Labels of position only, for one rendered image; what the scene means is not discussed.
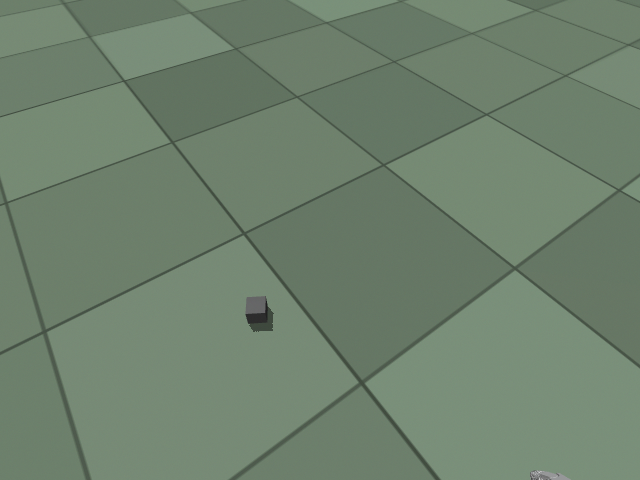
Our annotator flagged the cube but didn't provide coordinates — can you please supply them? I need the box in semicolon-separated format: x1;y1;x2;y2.
245;296;268;324

